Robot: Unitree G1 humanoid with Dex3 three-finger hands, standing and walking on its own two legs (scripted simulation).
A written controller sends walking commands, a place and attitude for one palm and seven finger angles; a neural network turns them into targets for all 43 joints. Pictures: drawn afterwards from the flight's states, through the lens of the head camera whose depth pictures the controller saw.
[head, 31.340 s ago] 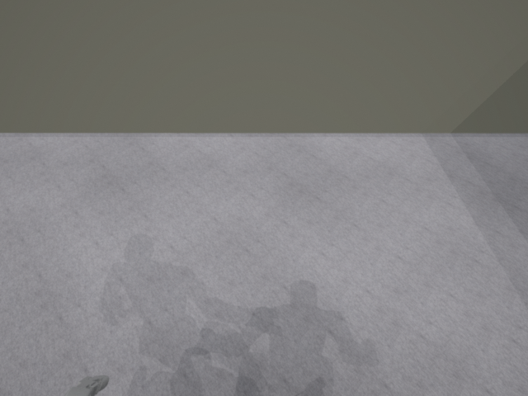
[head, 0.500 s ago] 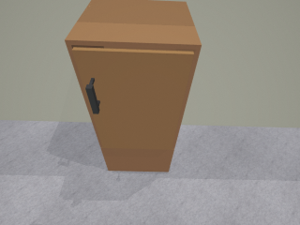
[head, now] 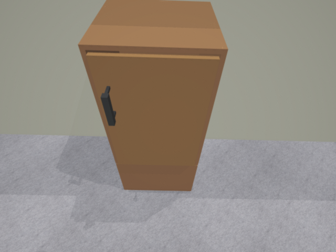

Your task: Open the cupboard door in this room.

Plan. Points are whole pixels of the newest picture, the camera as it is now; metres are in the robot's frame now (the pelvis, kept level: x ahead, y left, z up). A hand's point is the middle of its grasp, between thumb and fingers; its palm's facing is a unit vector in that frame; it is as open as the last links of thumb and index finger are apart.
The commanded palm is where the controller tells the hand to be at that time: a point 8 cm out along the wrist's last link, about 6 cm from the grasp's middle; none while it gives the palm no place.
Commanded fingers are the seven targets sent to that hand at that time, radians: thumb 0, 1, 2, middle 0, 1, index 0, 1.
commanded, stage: raise the hand with hooked fingers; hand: left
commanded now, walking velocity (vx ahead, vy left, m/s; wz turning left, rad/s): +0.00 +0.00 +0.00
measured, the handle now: (110, 106) +0.55 +0.23 +0.00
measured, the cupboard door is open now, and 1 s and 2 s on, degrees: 0 0 0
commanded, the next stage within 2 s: none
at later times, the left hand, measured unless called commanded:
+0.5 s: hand (111, 248) +0.14 +0.14 -0.05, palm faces -0.01 -1.00 +0.05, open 8.4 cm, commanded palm +0.11 +0.23 -0.05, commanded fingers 0.00 0.41 0.69 -0.23 -0.62 -0.23 -0.62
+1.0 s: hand (77, 229) +0.17 +0.21 -0.02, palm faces +0.11 -0.99 -0.04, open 11.4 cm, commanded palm +0.14 +0.26 -0.02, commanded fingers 0.00 -0.17 0.44 -0.28 -0.99 -0.28 -0.99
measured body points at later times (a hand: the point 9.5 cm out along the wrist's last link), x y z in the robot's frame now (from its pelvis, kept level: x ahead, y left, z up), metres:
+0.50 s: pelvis -0.07 -0.03 -0.07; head -0.04 -0.02 +0.38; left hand +0.14 +0.19 -0.05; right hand +0.16 -0.29 -0.09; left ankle -0.04 +0.07 -0.74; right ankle -0.06 -0.10 -0.74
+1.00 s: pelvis -0.07 -0.03 -0.07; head -0.01 -0.03 +0.38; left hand +0.16 +0.27 -0.01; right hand +0.07 -0.27 -0.16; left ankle -0.04 +0.07 -0.74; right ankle -0.06 -0.10 -0.74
